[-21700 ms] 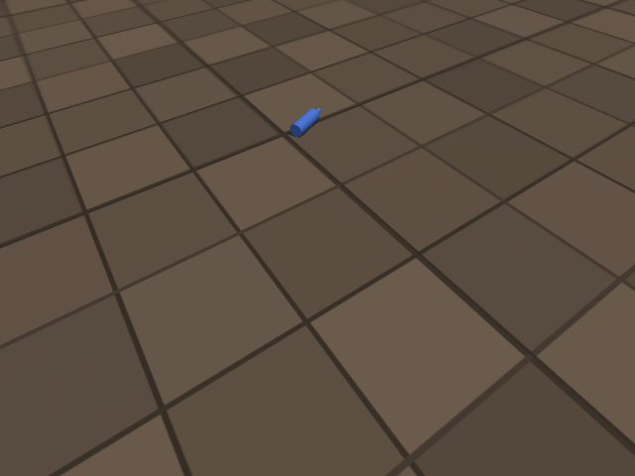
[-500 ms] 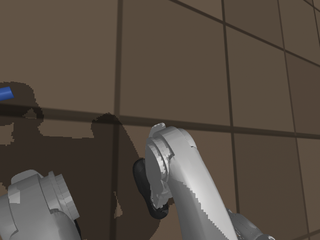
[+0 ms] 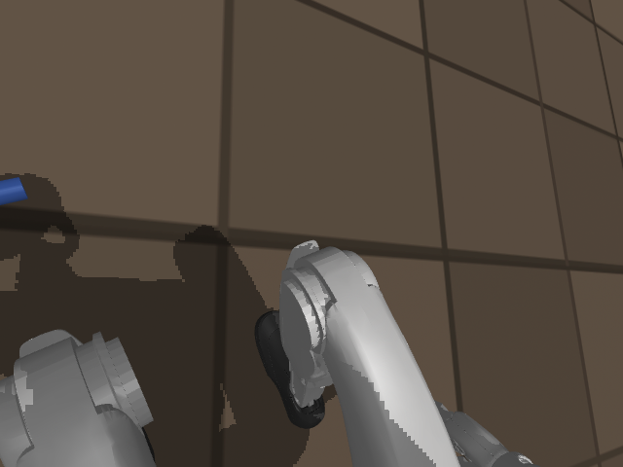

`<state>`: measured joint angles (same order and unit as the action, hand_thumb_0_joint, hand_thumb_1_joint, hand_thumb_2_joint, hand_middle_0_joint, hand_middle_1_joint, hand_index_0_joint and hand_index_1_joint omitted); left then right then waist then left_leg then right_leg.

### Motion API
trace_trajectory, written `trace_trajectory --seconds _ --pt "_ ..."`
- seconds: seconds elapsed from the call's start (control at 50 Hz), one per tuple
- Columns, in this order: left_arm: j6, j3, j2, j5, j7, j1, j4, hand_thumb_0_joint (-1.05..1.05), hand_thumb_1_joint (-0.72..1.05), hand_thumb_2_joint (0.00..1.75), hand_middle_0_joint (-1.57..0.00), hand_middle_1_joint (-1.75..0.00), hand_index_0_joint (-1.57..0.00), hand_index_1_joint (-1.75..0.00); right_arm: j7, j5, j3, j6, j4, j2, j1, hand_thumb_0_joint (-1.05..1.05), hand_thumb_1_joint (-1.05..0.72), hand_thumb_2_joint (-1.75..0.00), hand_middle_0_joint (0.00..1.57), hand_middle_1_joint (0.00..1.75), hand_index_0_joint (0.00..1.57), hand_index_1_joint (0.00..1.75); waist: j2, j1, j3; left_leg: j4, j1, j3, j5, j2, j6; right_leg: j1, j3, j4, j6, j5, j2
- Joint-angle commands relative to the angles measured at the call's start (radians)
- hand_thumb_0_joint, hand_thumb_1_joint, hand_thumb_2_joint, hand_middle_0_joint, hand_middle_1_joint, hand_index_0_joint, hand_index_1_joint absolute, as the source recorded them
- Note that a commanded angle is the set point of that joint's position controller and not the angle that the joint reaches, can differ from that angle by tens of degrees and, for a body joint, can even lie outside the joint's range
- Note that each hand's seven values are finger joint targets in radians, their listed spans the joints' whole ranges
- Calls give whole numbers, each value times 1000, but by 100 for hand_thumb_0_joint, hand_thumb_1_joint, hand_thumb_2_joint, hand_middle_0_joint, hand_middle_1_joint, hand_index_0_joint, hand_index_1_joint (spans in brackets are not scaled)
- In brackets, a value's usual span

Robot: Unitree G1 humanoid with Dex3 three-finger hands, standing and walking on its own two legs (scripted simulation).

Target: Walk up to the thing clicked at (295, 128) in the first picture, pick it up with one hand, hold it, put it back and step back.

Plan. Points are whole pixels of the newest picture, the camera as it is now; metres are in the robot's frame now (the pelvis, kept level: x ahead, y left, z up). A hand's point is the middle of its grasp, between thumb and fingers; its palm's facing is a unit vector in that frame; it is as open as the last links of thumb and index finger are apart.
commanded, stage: close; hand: left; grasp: from above
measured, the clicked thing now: out of the picture +0.47 +0.33 -0.26
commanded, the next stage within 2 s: settle in 0.54 s
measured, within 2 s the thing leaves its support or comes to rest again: leaves its support in 1.00 s
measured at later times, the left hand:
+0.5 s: hand out of the picture +0.45 +0.35 -0.23, palm faces -0.44 -0.15 -0.88, open 10.8 cm
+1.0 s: hand out of the picture +0.45 +0.36 -0.22, palm faces -0.42 -0.13 -0.90, open 10.6 cm
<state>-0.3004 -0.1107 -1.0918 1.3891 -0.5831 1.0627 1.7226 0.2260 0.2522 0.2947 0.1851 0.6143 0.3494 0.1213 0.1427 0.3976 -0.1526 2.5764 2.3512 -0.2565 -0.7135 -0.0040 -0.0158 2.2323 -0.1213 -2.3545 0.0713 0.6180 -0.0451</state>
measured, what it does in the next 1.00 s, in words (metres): stands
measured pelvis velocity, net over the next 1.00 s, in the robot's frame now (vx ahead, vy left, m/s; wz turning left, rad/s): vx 0.00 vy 0.00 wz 0.00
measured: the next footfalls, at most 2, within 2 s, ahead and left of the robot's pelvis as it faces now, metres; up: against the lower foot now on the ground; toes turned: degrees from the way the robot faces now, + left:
none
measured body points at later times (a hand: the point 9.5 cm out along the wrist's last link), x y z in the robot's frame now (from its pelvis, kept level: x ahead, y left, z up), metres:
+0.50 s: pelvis +0.00 +0.00 +0.00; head +0.27 +0.14 +0.33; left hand +0.47 +0.35 -0.18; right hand +0.06 -0.26 -0.04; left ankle +0.06 +0.12 -0.27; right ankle +0.13 -0.14 -0.26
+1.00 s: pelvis +0.00 +0.00 +0.01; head +0.26 +0.15 +0.34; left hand +0.47 +0.36 -0.17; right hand +0.06 -0.26 -0.04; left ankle +0.06 +0.12 -0.27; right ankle +0.13 -0.14 -0.26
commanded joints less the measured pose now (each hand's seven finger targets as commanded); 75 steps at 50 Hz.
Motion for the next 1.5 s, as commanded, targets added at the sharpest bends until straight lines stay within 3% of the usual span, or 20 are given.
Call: trace_trajectory --seconds 0.0,0.06,0.1,0.22,0.44,0.58,0.64,0.76,0.86,0.88,0.92,0.94,0.98,1.0,1.04,1.12,1.24,1.3,1.34,1.48 --pt "32 -26 -241 -35 -38 268 -137 0 2 77 -43 -88 -46 -85 -15 -15 -112 14 2 350 168 0 -89 -90 20 30 20 30 -576 42 590 -324 -526 83 187 37 19 -269 -141 159 -84 -186 -25" --pt "36 -56 -270 -44 -22 255 -138 0 5 75 -44 -89 -47 -85 -16 -15 -109 16 8 354 178 0 -90 -90 20 30 20 30 -556 40 593 -306 -505 87 198 32 16 -276 -143 158 -83 -191 -20" --pt "38 -34 -248 -55 -7 248 -119 0 7 77 -47 -88 -50 -86 -19 -17 -113 16 -3 349 175 0 -90 -90 20 30 20 30 -541 44 584 -309 -484 95 167 31 13 -293 -135 169 -84 -172 -24" --pt "17 -57 -273 -60 20 228 -151 0 16 80 -54 -88 -56 -86 -26 -19 -112 2 -4 363 182 0 -89 -90 20 30 20 30 -534 32 575 -304 -483 91 197 27 17 -281 -145 173 -91 -174 -23" --pt "-11 -21 -235 -56 27 204 -116 0 33 83 -67 -89 -69 -87 -31 -8 -96 -22 3 343 190 0 -89 -90 20 30 20 30 -538 44 587 -298 -519 88 249 31 20 -304 -153 168 -88 -215 -26" --pt "-12 -14 -261 -59 20 220 -117 0 47 89 -80 -88 -81 -87 -40 -8 -85 -27 -2 347 174 0 -90 -90 20 30 20 30 -534 40 568 -303 -486 98 202 30 17 -320 -147 185 -89 -183 -28" --pt "-3 -6 -250 -54 23 211 -109 0 40 85 -77 -88 -79 -86 -41 -9 -85 -23 -11 344 174 0 -91 -90 20 30 20 30 -523 43 545 -307 -471 98 164 30 14 -300 -147 186 -88 -158 -28" --pt "22 -23 -269 -57 41 238 -196 0 34 84 -76 -83 -78 -81 -42 -21 -100 -22 -11 347 184 0 -91 -90 20 30 20 30 -579 26 615 -308 -547 89 227 33 23 -288 -144 169 -90 -199 -23" --pt "24 -79 -305 -65 49 243 -300 0 37 82 -79 -78 -80 -78 -40 -23 -124 -34 -11 351 188 0 -91 -90 20 30 20 30 -652 -7 675 -325 -574 91 261 27 34 -292 -144 165 -106 -212 -21" --pt "28 -85 -299 -57 57 247 -310 0 38 81 -79 -78 -80 -77 -39 -24 -134 -33 -12 356 200 0 -91 -90 20 30 20 30 -648 1 654 -314 -576 93 268 27 35 -266 -142 163 -106 -212 -17" --pt "30 -101 -306 -58 69 242 -403 0 40 81 -81 -77 -82 -76 -35 -27 -147 -36 -7 345 204 0 -91 -90 20 30 20 30 -713 -23 732 -323 -642 101 314 28 40 -287 -134 162 -108 -235 -16" --pt "27 -76 -255 -76 77 258 -461 0 41 79 -81 -76 -83 -75 -34 -32 -158 -35 -25 342 185 0 -91 -90 20 30 20 30 -721 -33 756 -330 -644 102 312 22 44 -281 -133 165 -113 -240 -11" --pt "34 -111 -272 -84 88 244 -488 0 48 81 -86 -76 -87 -75 -27 -36 -179 -36 -16 348 196 0 -91 -90 20 30 20 30 -710 -34 733 -331 -634 108 301 19 42 -265 -130 169 -113 -230 -5" --pt "38 -93 -229 -97 99 220 -530 0 49 83 -87 -75 -88 -74 -27 -43 -191 -38 -14 336 200 0 -91 -90 20 30 20 30 -728 -55 773 -344 -657 114 311 17 43 -274 -125 180 -114 -236 -4" --pt "44 -113 -245 -111 116 233 -627 0 58 82 -94 -74 -95 -73 -24 -57 -216 -45 -12 326 209 0 -90 -90 20 30 20 30 -773 -79 862 -355 -717 117 351 20 45 -276 -112 175 -116 -259 -2" --pt "79 -44 -108 -129 166 235 -573 0 67 83 -99 -75 -101 -74 -17 -75 -238 -66 17 301 233 0 -90 -90 20 30 20 30 -717 -59 796 -380 -642 127 285 11 33 -220 -105 199 -109 -220 5" --pt "100 18 -15 -151 254 235 -582 0 72 77 -104 -72 -106 -70 -24 -103 -251 -105 17 279 248 0 -90 -90 20 30 20 30 -615 -69 808 -419 -622 128 288 0 16 -241 -89 229 -107 -222 12" --pt "95 -19 -57 -166 290 254 -609 0 73 77 -106 -71 -108 -69 -35 -114 -264 -121 -11 290 252 0 -91 -90 20 30 20 30 -545 -65 808 -422 -618 125 295 -7 10 -264 -82 249 -108 -225 16" --pt "87 17 -12 -168 318 261 -583 0 71 78 -106 -70 -108 -69 -46 -116 -259 -135 -2 275 259 0 -91 -90 20 30 20 30 -528 -60 810 -415 -592 142 276 -12 4 -289 -72 267 -108 -219 15" --pt "44 -38 -118 -152 337 293 -624 0 66 78 -104 -68 -105 -68 -80 -122 -257 -168 -25 255 249 0 -91 -90 20 30 20 30 -533 -95 846 -436 -586 172 201 -17 4 -317 -50 297 -116 -141 16"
